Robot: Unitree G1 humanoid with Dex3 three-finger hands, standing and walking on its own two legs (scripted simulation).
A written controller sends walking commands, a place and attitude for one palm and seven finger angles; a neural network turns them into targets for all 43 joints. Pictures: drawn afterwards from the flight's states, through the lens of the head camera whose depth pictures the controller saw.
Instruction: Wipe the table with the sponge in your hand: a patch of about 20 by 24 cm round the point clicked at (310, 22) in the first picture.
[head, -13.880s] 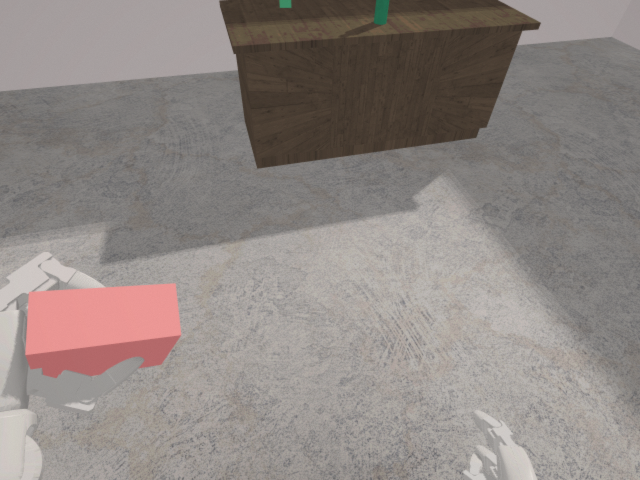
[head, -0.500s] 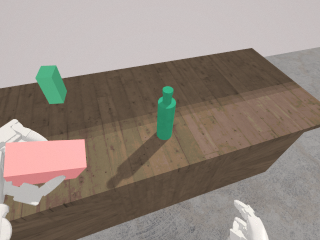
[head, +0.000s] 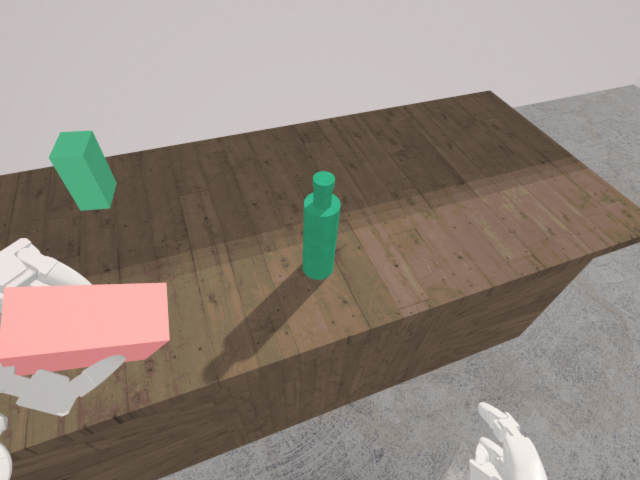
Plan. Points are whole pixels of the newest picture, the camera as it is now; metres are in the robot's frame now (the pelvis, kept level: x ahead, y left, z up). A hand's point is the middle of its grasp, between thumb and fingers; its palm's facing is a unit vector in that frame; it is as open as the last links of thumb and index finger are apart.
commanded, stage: shuffle to correct the standing spot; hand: left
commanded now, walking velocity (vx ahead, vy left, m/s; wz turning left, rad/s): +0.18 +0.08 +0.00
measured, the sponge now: (110, 328) +0.22 +0.21 +0.15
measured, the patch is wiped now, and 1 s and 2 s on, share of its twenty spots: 0.00 0.00 0.00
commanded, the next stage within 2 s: none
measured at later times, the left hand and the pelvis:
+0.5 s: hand (39, 332) +0.21 +0.26 +0.16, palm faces +0.38 -0.83 -0.41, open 9.6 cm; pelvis +0.00 +0.01 +0.00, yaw +0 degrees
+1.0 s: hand (52, 326) +0.22 +0.25 +0.16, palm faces +0.36 -0.83 -0.41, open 9.6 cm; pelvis +0.00 +0.01 +0.00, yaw +0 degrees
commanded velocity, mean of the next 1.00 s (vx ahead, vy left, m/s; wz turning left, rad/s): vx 0.19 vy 0.07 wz -0.02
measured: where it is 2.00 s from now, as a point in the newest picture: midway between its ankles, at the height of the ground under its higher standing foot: outside the picture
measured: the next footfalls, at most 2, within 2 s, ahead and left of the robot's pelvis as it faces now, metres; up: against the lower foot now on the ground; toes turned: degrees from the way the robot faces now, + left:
none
